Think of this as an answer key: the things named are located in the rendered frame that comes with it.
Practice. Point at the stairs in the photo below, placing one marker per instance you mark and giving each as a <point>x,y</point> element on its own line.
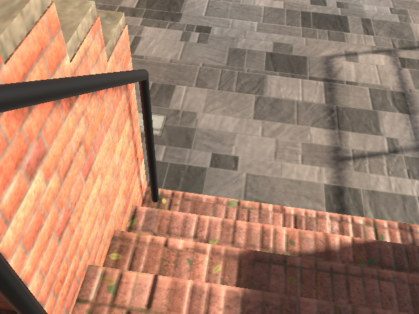
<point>197,254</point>

